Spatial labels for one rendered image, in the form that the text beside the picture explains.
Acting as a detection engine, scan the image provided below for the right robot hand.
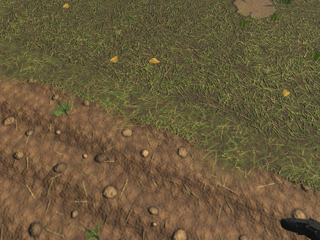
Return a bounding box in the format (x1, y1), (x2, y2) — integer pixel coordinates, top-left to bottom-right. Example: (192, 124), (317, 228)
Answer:
(280, 218), (320, 240)

